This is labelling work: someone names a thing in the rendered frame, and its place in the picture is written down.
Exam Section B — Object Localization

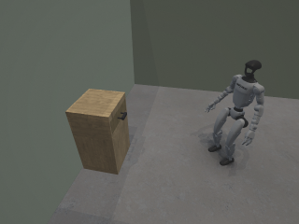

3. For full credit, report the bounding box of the drawer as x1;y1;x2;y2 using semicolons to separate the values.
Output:
110;99;126;134

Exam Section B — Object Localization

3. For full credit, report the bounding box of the left robot upper arm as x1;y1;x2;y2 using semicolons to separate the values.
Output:
253;83;265;112

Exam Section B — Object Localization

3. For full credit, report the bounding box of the right robot forearm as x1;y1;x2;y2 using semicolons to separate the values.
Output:
214;90;229;104

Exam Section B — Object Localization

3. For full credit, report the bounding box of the robot right hand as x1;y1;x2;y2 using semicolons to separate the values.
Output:
205;101;216;113

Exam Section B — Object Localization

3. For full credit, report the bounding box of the robot left hand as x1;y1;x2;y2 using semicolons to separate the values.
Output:
241;130;255;146

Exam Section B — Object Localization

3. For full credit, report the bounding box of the humanoid robot torso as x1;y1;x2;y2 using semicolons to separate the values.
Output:
229;75;259;120

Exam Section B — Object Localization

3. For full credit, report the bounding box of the right robot upper arm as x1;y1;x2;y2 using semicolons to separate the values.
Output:
226;75;243;93

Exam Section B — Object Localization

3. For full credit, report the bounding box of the left robot forearm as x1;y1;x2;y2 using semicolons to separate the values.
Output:
249;105;264;132

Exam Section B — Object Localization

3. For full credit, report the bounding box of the robot right foot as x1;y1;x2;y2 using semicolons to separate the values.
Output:
208;145;221;152

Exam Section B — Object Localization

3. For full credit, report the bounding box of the handle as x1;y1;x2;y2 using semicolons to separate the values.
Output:
118;112;127;120

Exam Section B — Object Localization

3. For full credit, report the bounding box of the cabinet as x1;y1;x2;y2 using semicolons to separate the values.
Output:
65;89;130;175

